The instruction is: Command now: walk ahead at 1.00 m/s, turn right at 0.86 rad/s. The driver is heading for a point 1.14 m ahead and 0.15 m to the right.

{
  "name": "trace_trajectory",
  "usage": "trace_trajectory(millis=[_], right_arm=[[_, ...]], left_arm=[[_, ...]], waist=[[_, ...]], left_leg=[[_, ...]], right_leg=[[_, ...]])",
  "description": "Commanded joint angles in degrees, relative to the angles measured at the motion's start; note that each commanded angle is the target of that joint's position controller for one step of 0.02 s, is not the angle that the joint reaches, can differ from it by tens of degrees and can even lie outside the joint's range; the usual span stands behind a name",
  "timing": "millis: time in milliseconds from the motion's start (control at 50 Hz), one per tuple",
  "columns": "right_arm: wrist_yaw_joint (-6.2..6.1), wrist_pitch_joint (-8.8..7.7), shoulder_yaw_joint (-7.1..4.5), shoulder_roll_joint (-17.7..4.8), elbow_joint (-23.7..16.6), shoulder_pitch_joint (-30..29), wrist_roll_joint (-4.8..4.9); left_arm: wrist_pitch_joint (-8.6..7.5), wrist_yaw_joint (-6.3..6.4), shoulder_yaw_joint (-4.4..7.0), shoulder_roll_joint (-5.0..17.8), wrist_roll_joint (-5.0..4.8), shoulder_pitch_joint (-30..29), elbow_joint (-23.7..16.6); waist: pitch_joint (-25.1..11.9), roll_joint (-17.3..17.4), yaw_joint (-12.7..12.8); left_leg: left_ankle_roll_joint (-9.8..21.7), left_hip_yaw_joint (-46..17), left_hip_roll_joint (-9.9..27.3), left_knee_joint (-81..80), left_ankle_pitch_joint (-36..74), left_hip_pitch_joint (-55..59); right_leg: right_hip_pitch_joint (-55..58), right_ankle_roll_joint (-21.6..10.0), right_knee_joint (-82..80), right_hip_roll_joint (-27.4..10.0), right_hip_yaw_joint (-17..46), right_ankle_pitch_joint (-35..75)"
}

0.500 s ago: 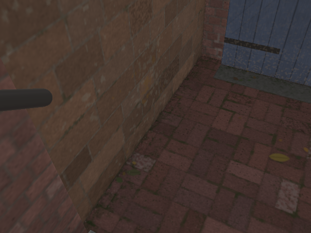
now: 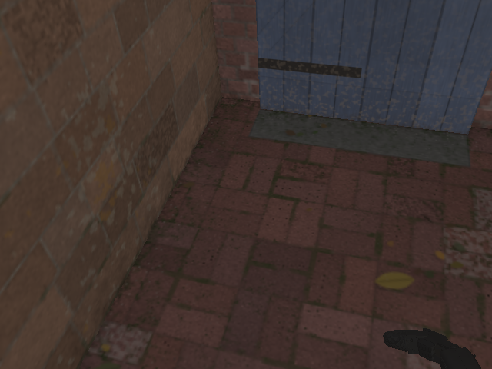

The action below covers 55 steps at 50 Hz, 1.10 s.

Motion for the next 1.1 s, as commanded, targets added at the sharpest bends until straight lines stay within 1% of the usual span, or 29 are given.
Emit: trace_trajectory(millis=[20,40,100,120,140,160,180,200,220,240,300,400,440,460,480,500,520,540,580,640,800,880,900,920,940,980,1040,1060,1100], right_arm=[[-0.32,-0.36,-0.17,-0.87,-3.21,-1.7,2.2],[-0.63,-0.59,-0.44,-1.76,-3.26,-1.53,2.97],[-2.27,-1.38,-4.12,-8.64,1.0,19.41,2.03],[-2.22,-0.82,-5.55,-11.47,4.78,31.22,0.19],[-1.55,-0.87,-5.14,-11.19,5.05,37.01,-1.56],[-0.79,-1.26,-4.65,-9.8,4.73,37.98,-1.38],[-0.83,-1.41,-5.7,-10.66,4.17,36.3,-0.93],[-0.85,-1.31,-3.78,-3.54,2.79,31.2,-0.76],[-1.4,-2.45,-3.67,-3.78,4.37,31.56,-1.72],[-1.9,-2.88,-2.61,-0.82,7.83,32.07,-0.55],[-3.11,-4.06,-2.39,-2.22,6.88,23.16,0.72],[-2.74,-4.48,-2.8,-8.88,5.67,25.91,2.96],[-3.78,-3.75,-3.65,-13.99,3.92,23.92,2.04],[-3.15,-3.19,-4.2,-16.86,3.03,20.61,1.1],[-2.19,-2.65,-2.87,-10.69,1.17,21.89,-0.01],[-1.43,-2.53,-1.52,-8.3,-3.62,32.46,1.07],[-0.65,-2.52,-2.1,-11.73,-4.45,25.24,1.05],[-0.47,-1.84,-1.86,-10.63,-5.6,23.52,1.13],[0.34,0.78,-1.08,-8.79,-4.06,25.03,-0.73],[1.31,3.14,-1.38,-8.28,-5.57,20.32,-0.06],[2.92,1.27,-2.02,-7.06,-8.38,11.88,1.16],[1.4,2.57,-5.91,-15.28,-0.06,41.92,1.28],[0.66,3.48,-7.12,-17.82,0.71,41.81,1.33],[0.63,3.62,-8.39,-24.27,-2.41,33.68,-0.77],[0.41,3.59,-8.73,-22.65,-4.86,31.44,0.27],[-0.49,2.82,-6.12,-14.58,-3.31,28.46,0.92],[-0.98,0.19,-5.0,-14.45,-2.82,25.76,2.45],[-1.1,-1.15,-4.16,-10.93,-4.81,19.68,4.17],[-2.63,-1.62,-4.02,-11.98,-3.95,19.67,4.2]], left_arm=[[-0.66,-0.5,1.77,8.09,0.57,-2.6,-4.39],[-0.02,-0.35,1.69,7.04,2.0,-0.29,-3.45],[1.16,-0.18,2.1,10.12,2.81,-6.05,-3.84],[0.65,-0.27,2.09,7.61,2.65,-12.84,-5.97],[0.49,0.92,1.75,5.92,-1.03,-11.21,-10.13],[0.8,2.55,1.45,7.04,-2.04,-9.48,-11.28],[1.72,2.86,1.22,8.56,-0.11,-12.95,-12.06],[2.1,1.45,2.69,11.76,1.97,-20.38,-12.6],[2.12,0.26,2.84,9.38,3.04,-24.78,-15.99],[2.62,-1.62,2.1,8.05,2.99,-29.7,-18.26],[3.47,-4.13,0.26,4.34,2.99,-33.79,-23.95],[3.54,-4.4,0.24,8.42,2.71,-33.18,-23.64],[4.41,-3.37,2.59,15.33,2.71,-19.36,-19.96],[4.54,-2.66,4.25,18.38,2.77,-5.66,-16.1],[4.93,-1.7,4.9,21.17,1.24,-9.94,-15.68],[4.42,-1.68,4.33,23.32,2.86,-10.95,-18.16],[4.52,-0.24,4.41,20.03,3.42,-9.89,-18.59],[3.78,0.66,4.4,18.74,2.69,-13.31,-16.64],[1.02,1.16,3.4,15.86,2.97,-18.82,-17.08],[-2.4,-0.59,3.05,14.74,1.68,-21.24,-15.9],[-4.69,-0.22,3.23,16.14,0.71,-15.86,-14.13],[0.12,1.49,4.97,21.62,3.17,-24.01,-18.16],[-0.64,0.56,3.54,15.83,3.58,-25.36,-18.96],[-1.64,-0.69,1.32,8.63,1.31,-17.1,-24.89],[-3.07,-0.19,0.84,12.04,1.57,-19.97,-25.98],[-3.56,0.01,0.39,13.09,1.92,-22.26,-25.35],[0.44,-0.93,-0.34,13.12,3.42,-22.94,-26.65],[-1.39,-0.13,0.96,14.13,-0.07,-29.28,-29.24],[-2.94,-0.02,-0.07,11.67,0.82,-35.15,-31.61]], waist=[[8.37,-7.08,-0.71],[8.83,-7.2,0.33],[3.57,-7.3,-12.29],[1.19,-1.23,-16.69],[-8.6,2.01,-15.34],[-15.25,6.79,-15.06],[-16.0,10.41,-16.78],[-6.21,-2.56,-15.73],[-3.69,8.75,-14.15],[3.45,1.28,-10.54],[10.1,4.06,-4.17],[3.78,0.35,-2.11],[-2.99,2.57,5.35],[-7.27,0.36,13.27],[-9.04,-13.26,7.35],[-21.59,-11.82,-1.39],[-15.62,-2.13,2.15],[-1.96,-1.07,-2.38],[4.95,2.86,-8.35],[12.37,0.68,-10.98],[4.85,-6.9,-9.72],[-8.47,-8.88,-27.0],[-5.63,-1.11,-24.29],[-11.69,18.19,-11.8],[-16.73,6.9,-15.32],[-1.7,-6.98,-9.74],[3.76,-7.93,-5.86],[3.93,-3.36,-6.02],[3.3,-0.86,-7.25]], left_leg=[[-0.47,6.75,-5.1,-16.71,3.68,20.62],[-0.67,5.64,-4.11,-21.0,3.22,20.52],[2.05,-2.76,3.6,-33.98,5.35,42.34],[3.17,-5.54,9.76,-29.09,12.55,58.26],[2.95,-6.71,19.13,-4.16,33.49,78.24],[5.63,-12.39,23.77,-1.41,33.78,85.46],[11.51,-20.41,26.16,-9.43,-3.81,81.7],[7.67,-13.53,17.77,-20.54,-18.84,64.04],[9.89,-20.52,22.7,-19.09,-17.53,58.0],[7.71,-15.3,20.49,-22.49,-8.46,46.34],[2.74,0.45,13.78,-33.96,-10.36,19.97],[-2.59,14.99,10.01,-23.71,34.24,21.68],[-4.48,14.16,12.88,-1.43,44.31,20.4],[-4.02,15.2,8.96,24.04,22.23,10.39],[-2.17,16.34,-0.74,51.57,-46.14,-3.0],[-0.19,3.85,1.99,56.52,-52.04,-11.61],[0.99,3.12,1.96,51.06,-45.2,-15.9],[1.97,3.51,4.54,45.52,-43.26,-17.37],[2.41,0.85,6.71,37.75,-40.45,-8.95],[1.77,1.03,7.2,21.56,-31.97,-2.57],[7.77,14.28,-1.92,-9.31,-6.88,12.18],[12.45,11.68,-6.96,-12.17,-25.9,40.9],[13.99,1.6,-1.56,-9.07,-33.47,48.73],[26.23,-31.6,12.4,-16.12,-33.64,64.28],[26.76,-42.18,14.94,-27.86,-32.12,65.06],[19.7,-26.68,12.41,-28.29,-12.01,44.16],[14.88,-11.61,6.72,-31.08,10.61,26.38],[14.25,-10.49,5.48,-31.54,13.41,25.85],[9.89,-4.44,0.93,-30.68,24.64,24.47]], right_leg=[[-14.73,-3.27,-10.56,-6.06,14.72,40.88],[-9.0,-2.66,-6.66,-6.39,14.85,43.65],[-12.94,-2.85,24.27,-6.03,13.48,58.2],[-27.24,-2.06,39.41,-2.13,7.17,17.99],[-43.53,-1.22,52.33,-4.29,2.55,5.61],[-54.04,-0.56,53.18,-8.33,-2.6,8.34],[-61.23,-0.96,55.77,-10.76,-5.76,12.45],[-56.53,-1.02,44.61,-12.93,-7.66,22.12],[-57.94,-0.97,46.01,-14.4,-5.59,24.93],[-54.85,0.5,36.88,-17.65,-4.67,27.27],[-35.16,2.71,11.92,-19.01,-5.65,39.55],[-8.89,-0.05,-7.81,-7.92,-21.41,44.81],[8.25,-3.84,-11.94,-5.71,-19.34,39.39],[24.64,-9.4,-19.05,-8.93,-11.71,43.25],[31.43,-12.06,-21.41,-18.51,2.72,48.6],[41.04,-19.95,-28.07,-34.16,27.39,48.65],[33.93,-17.4,-38.97,-32.53,30.83,30.77],[21.91,-14.32,-42.82,-31.25,24.62,27.51],[5.43,-9.64,-45.72,-28.02,13.96,34.38],[-7.75,-3.59,-53.73,-21.2,-2.77,40.34],[12.21,5.2,-53.01,-19.71,-22.22,92.55],[9.57,5.39,-3.59,-21.81,-21.88,108.64],[-6.74,5.69,18.64,-14.41,-19.31,58.84],[-34.37,9.61,40.95,-5.56,-12.2,18.6],[-38.58,7.74,40.94,-8.04,-4.59,24.62],[-33.39,7.82,27.75,-14.09,-5.78,30.54],[-21.57,10.19,10.61,-17.34,-7.89,28.15],[-23.23,10.83,7.14,-16.81,-7.83,28.8],[-22.26,11.79,-7.37,-13.66,-12.16,35.48]])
